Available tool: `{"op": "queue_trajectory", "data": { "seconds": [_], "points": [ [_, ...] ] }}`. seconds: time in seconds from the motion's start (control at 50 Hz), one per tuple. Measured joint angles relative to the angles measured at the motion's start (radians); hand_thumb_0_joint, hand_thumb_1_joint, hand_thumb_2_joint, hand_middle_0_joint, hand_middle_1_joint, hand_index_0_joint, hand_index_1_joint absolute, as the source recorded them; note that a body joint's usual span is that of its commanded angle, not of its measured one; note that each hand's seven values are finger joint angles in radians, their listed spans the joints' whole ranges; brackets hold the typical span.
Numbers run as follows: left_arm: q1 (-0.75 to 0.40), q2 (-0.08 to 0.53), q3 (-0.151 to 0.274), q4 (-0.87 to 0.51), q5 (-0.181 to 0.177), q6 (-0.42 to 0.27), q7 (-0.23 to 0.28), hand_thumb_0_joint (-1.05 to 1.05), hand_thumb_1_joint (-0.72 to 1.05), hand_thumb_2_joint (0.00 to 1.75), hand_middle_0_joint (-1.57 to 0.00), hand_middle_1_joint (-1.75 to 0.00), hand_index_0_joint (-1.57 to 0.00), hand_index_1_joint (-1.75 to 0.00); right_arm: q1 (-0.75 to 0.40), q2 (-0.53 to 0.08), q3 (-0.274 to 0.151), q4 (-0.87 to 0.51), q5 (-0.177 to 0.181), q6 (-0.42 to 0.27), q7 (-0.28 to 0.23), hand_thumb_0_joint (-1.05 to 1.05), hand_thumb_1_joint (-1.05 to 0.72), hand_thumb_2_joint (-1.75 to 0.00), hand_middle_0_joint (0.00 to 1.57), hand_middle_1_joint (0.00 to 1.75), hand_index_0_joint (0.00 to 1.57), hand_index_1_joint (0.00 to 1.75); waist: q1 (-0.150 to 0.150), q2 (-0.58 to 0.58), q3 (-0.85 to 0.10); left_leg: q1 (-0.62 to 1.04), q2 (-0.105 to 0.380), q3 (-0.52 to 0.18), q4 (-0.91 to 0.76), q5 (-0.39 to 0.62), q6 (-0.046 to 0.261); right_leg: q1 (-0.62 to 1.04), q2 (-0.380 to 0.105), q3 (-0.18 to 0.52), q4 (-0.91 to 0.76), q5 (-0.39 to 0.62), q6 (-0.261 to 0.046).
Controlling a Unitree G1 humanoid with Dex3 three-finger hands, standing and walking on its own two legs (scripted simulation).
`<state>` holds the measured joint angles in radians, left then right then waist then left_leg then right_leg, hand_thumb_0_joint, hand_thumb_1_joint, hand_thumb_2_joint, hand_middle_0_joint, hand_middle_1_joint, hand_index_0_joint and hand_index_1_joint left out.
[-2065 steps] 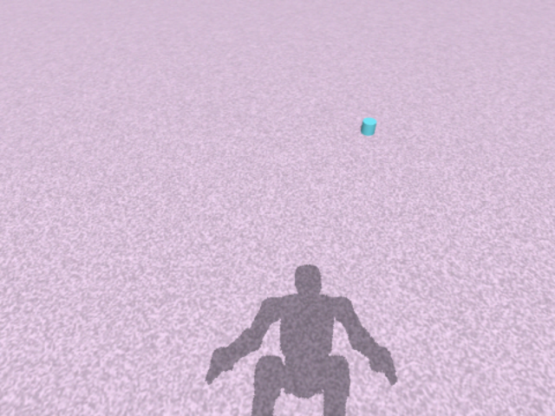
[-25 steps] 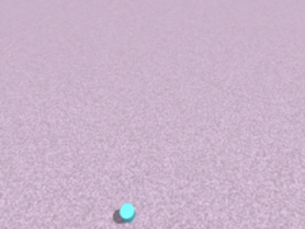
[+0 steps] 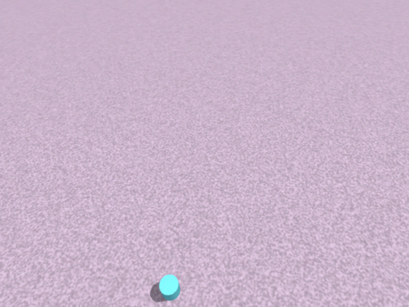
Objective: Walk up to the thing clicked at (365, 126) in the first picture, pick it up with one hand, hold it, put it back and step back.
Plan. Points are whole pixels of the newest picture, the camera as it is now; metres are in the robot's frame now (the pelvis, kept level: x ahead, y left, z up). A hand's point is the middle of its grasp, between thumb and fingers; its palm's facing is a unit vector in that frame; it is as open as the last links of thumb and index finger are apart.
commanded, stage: stand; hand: left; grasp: from above
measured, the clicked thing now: (169, 287) +0.41 +0.21 -0.74
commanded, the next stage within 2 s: step back in 1.40 s
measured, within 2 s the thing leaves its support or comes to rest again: neither
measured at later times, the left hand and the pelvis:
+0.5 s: hand out of the picture +0.07 +0.24 -0.16, palm faces +0.01 -0.94 -0.33, open 7.3 cm; pelvis +0.01 -0.01 +0.00, yaw +0 degrees
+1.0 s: hand out of the picture +0.09 +0.24 -0.16, palm faces +0.00 -0.94 -0.34, open 7.3 cm; pelvis +0.02 -0.01 +0.00, yaw +0 degrees
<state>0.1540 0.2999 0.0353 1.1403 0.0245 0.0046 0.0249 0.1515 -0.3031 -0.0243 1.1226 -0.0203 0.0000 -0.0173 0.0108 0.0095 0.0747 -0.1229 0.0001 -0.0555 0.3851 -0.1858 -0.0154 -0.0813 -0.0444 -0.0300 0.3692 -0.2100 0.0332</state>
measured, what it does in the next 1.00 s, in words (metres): stands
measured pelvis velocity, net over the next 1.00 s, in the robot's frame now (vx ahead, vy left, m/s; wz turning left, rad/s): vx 0.02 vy -0.01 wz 0.00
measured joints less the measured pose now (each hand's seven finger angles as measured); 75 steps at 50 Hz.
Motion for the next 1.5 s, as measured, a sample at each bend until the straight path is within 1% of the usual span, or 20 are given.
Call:
{"op": "queue_trajectory", "data": {
  "seconds": [0.32, 0.62, 1.4, 1.44, 1.5],
  "points": [
    [-0.028, 0.005, -0.004, 0.008, -0.005, -0.004, -0.007, 0.00, 0.91, 0.90, -0.20, -0.30, -0.20, -0.30, -0.017, -0.008, 0.013, 0.010, 0.003, -0.002, 0.004, 0.00, -0.90, -0.89, 0.20, 0.30, 0.20, 0.30, -0.006, 0.001, 0.000, 0.004, 0.010, -0.003, -0.021, 0.005, -0.009, 0.003, 0.010, -0.003, -0.021, 0.005, -0.008],
    [-0.045, 0.012, -0.006, 0.009, -0.009, -0.004, -0.012, 0.00, 0.91, 0.90, -0.20, -0.30, -0.20, -0.30, -0.037, -0.020, 0.019, 0.017, 0.005, -0.007, 0.003, 0.00, -0.90, -0.89, 0.20, 0.30, 0.20, 0.30, -0.006, 0.001, -0.007, 0.012, 0.012, 0.001, -0.041, 0.006, -0.012, 0.005, 0.011, 0.000, -0.030, 0.001, -0.011],
    [-0.050, 0.028, -0.017, -0.006, -0.013, -0.012, -0.018, 0.00, 0.91, 0.90, -0.20, -0.30, -0.21, -0.30, -0.045, -0.031, 0.025, 0.016, 0.008, -0.007, 0.012, 0.00, -0.90, -0.89, 0.20, 0.30, 0.20, 0.30, -0.010, 0.000, -0.012, 0.018, 0.023, -0.001, -0.064, 0.009, -0.023, 0.006, 0.021, -0.003, -0.041, -0.002, -0.022],
    [-0.050, 0.030, -0.004, -0.023, -0.023, -0.008, -0.020, 0.00, 0.91, 0.90, -0.20, -0.30, -0.21, -0.30, -0.054, -0.038, 0.021, 0.002, 0.014, 0.004, 0.018, 0.00, -0.90, -0.89, 0.20, 0.30, 0.20, 0.30, -0.014, 0.003, -0.003, -0.011, 0.024, -0.003, -0.026, -0.003, -0.020, -0.019, 0.023, -0.004, -0.013, -0.009, -0.023],
    [-0.066, 0.040, 0.014, -0.061, -0.032, -0.001, -0.015, 0.00, 0.91, 0.90, -0.20, -0.30, -0.21, -0.30, -0.081, -0.054, 0.012, -0.037, 0.025, 0.016, 0.021, 0.00, -0.90, -0.89, 0.20, 0.30, 0.20, 0.30, -0.021, 0.011, 0.046, -0.075, 0.025, -0.006, 0.069, -0.025, -0.009, -0.063, 0.027, -0.006, 0.043, -0.021, -0.027]
  ]
}}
